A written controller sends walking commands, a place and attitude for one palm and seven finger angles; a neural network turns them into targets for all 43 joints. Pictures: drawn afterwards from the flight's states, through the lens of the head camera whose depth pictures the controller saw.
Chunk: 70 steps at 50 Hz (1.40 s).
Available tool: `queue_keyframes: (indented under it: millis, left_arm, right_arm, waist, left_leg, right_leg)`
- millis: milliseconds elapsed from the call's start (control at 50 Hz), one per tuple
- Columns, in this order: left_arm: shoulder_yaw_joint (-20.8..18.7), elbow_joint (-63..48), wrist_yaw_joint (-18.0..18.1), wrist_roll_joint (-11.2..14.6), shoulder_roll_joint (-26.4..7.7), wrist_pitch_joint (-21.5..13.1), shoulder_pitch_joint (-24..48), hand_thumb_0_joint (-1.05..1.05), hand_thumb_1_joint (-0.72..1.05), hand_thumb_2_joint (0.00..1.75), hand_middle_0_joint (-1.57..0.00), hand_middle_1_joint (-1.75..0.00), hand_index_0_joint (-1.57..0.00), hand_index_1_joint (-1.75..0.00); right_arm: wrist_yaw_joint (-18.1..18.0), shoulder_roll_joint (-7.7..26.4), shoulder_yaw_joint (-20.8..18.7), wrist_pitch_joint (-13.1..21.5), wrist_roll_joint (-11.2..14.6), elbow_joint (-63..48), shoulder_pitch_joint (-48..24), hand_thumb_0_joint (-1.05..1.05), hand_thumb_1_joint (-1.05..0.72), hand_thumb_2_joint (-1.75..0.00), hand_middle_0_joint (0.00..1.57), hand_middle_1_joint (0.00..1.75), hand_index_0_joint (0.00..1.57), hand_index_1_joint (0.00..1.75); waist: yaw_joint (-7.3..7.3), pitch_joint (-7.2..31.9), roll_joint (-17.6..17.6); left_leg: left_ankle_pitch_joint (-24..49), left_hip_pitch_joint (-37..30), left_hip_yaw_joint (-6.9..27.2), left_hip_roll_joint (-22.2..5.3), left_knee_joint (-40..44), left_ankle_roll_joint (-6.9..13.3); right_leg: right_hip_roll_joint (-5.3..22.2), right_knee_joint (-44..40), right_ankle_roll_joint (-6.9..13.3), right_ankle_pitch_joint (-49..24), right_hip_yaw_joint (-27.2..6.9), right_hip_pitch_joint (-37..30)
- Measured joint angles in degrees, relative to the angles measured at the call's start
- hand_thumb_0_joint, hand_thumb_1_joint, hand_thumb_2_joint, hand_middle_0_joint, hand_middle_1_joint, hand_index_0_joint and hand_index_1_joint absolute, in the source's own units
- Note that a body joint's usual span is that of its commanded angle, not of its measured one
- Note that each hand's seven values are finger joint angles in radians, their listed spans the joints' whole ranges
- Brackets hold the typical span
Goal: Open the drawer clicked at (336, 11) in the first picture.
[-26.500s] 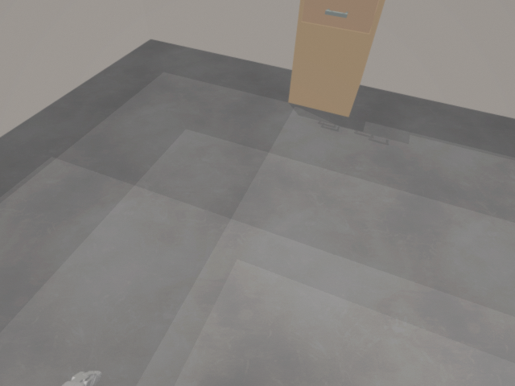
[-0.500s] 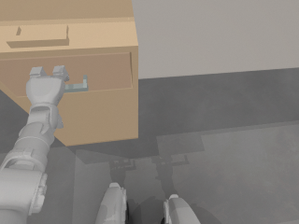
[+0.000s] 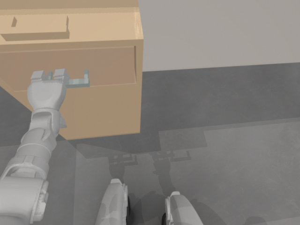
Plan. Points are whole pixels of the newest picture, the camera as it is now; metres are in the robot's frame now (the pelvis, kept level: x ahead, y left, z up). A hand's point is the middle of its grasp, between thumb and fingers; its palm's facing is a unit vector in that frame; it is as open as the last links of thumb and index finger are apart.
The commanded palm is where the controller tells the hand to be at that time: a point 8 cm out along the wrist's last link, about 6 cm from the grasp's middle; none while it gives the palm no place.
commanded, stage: close the thumb around the handle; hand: left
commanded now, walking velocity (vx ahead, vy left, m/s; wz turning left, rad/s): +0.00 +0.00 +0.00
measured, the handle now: (68, 78) +0.51 +0.25 -0.01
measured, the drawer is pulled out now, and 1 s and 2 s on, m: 0.00 0.02 0.14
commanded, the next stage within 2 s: pull the drawer open in 0.54 s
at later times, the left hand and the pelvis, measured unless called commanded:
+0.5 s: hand (56, 100) +0.44 +0.28 -0.03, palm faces -0.03 -0.05 -1.00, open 5.4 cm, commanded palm +0.43 +0.25 +0.02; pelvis +0.02 +0.00 +0.01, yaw +0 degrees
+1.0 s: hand (56, 107) +0.42 +0.28 -0.03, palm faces -0.05 -0.06 -1.00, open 5.6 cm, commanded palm +0.39 +0.25 +0.02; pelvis +0.03 +0.01 +0.02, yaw -1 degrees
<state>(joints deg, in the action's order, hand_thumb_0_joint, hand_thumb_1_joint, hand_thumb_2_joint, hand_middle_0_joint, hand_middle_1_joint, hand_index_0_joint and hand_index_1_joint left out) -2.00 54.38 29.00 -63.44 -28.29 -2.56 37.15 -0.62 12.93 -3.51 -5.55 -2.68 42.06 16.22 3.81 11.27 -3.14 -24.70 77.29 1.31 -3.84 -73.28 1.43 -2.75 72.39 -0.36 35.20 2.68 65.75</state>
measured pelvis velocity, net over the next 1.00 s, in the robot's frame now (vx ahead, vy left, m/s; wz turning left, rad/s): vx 0.03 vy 0.01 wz -0.02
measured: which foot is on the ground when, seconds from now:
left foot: down 0.00-1.00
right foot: down 0.00-1.00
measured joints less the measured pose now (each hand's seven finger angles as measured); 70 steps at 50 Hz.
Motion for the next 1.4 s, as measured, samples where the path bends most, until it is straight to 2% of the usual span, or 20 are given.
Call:
queue_keyframes:
  millis: [140,280,400,500,620,760,960,1180,1400]
  left_arm:
    - [0.7,1.9,-1.7,0.4,0.9,3.3,0.7,0.0,-0.1,0.47,-0.33,-1.25,-0.34,-1.25]
    - [0.3,2.1,-3.2,0.2,-0.1,0.6,-1.0,0.0,0.27,0.62,-0.33,-1.25,-0.37,-1.29]
    - [-1.1,0.0,-1.8,0.1,-0.2,-1.5,-2.9,0.0,0.58,0.76,-0.35,-1.28,-0.39,-1.32]
    - [-1.4,-1.0,-0.5,-0.3,0.3,-1.2,-3.6,0.0,0.76,0.84,-0.36,-1.3,-0.39,-1.34]
    - [-1.0,-0.8,-0.4,0.0,0.9,0.3,-3.5,0.0,0.77,0.82,-0.37,-1.32,-0.38,-1.35]
    - [-1.3,-1.5,-2.1,0.5,0.7,0.6,-4.8,0.0,0.77,0.8,-0.36,-1.34,-0.38,-1.35]
    - [-1.9,-8.7,-1.6,1.4,2.0,0.3,-12.6,0.0,0.78,0.8,-0.34,-1.34,-0.36,-1.31]
    - [0.0,-18.0,0.5,1.9,5.1,2.6,-23.0,0.0,0.78,0.8,-0.33,-1.34,-0.35,-1.3]
    - [1.9,-22.8,1.3,1.4,7.2,4.6,-28.8,0.0,0.78,0.8,-0.32,-1.33,-0.35,-1.3]
  right_arm:
    - [-0.1,-0.8,0.8,-0.1,0.2,-0.6,-0.8,0.0,-0.91,-0.9,0.21,0.3,0.21,0.3]
    - [-0.4,-0.8,0.8,0.1,0.1,-1.3,-0.2,0.0,-0.91,-0.9,0.21,0.3,0.21,0.3]
    - [0.0,-0.3,0.2,-0.3,-0.3,-1.0,-0.3,0.0,-0.91,-0.9,0.21,0.3,0.21,0.3]
    - [0.4,-0.1,0.0,-1.0,-0.4,-1.0,-0.7,0.0,-0.91,-0.9,0.21,0.3,0.21,0.3]
    - [0.6,-0.3,0.1,-1.4,-0.3,-1.1,-1.2,0.0,-0.91,-0.9,0.21,0.3,0.21,0.3]
    - [0.6,-0.6,0.2,-1.7,-0.2,-1.8,-1.2,0.0,-0.91,-0.9,0.21,0.3,0.21,0.3]
    - [1.3,-0.5,-0.3,-2.4,-0.2,-2.4,-0.8,0.0,-0.91,-0.9,0.21,0.3,0.21,0.3]
    - [1.8,-0.4,-0.3,-2.2,-0.3,-3.8,-2.7,0.01,-0.91,-0.9,0.21,0.3,0.21,0.3]
    - [1.8,-0.4,0.2,-1.7,-0.4,-6.1,-5.4,0.01,-0.91,-0.9,0.21,0.3,0.21,0.3]
  waist:
    - [0.65,-0.3,0.1]
    - [0.8,0.3,0.1]
    - [0.48,0.6,0.1]
    - [0.32,0.3,0.0]
    - [0.32,0.1,0.1]
    - [0.67,0.2,0.1]
    - [0.1,0.4,0.0]
    - [-0.85,0.7,0.2]
    - [-1.49,1.0,0.5]
  left_leg:
    - [0.4,-2.9,-0.2,-0.1,2.4,0.0]
    - [0.0,-4.3,-0.3,-0.3,3.2,-0.1]
    - [-0.9,-3.8,-0.3,-0.4,2.2,-0.1]
    - [-1.2,-3.7,-0.3,-0.4,1.8,-0.1]
    - [-1.1,-4.4,-0.5,-0.3,2.4,0.0]
    - [-0.9,-5.7,-0.9,-0.5,3.4,0.0]
    - [-1.8,-8.1,-2.0,-0.8,4.5,0.3]
    - [-2.7,-11.7,-2.5,-0.4,6.1,0.5]
    - [-2.9,-13.9,-2.2,0.0,6.9,0.5]
  right_leg:
    - [-0.1,-2.9,0.0,-0.8,-0.2,-2.9]
    - [-0.3,-4.1,0.1,-0.8,-0.3,-4.4]
    - [-0.5,-3.3,0.1,-0.1,-0.5,-3.9]
    - [-0.4,-3.0,0.0,0.2,-0.5,-3.9]
    - [-0.4,-3.5,0.0,0.0,-0.6,-4.5]
    - [-0.5,-4.6,0.0,-0.4,-1.1,-5.5]
    - [-0.6,-6.2,-0.3,-0.2,-2.3,-7.7]
    - [-0.2,-8.4,-0.5,-0.1,-2.7,-11.5]
    - [0.2,-9.6,-0.5,0.1,-2.3,-14.0]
